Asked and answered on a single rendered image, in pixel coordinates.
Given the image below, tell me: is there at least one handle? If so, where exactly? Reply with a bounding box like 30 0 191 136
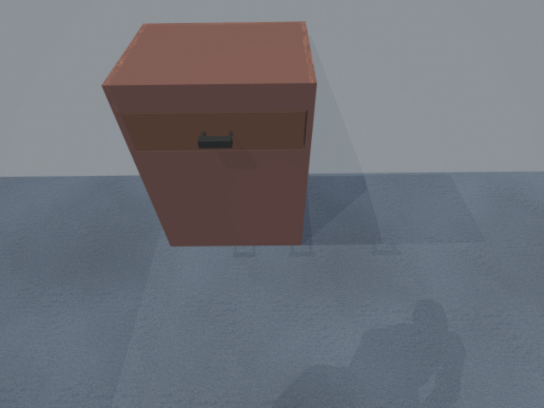
197 131 233 149

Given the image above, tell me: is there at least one cabinet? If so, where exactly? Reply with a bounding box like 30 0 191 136
101 21 317 247

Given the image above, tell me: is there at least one drawer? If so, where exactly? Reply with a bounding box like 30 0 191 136
122 110 306 150

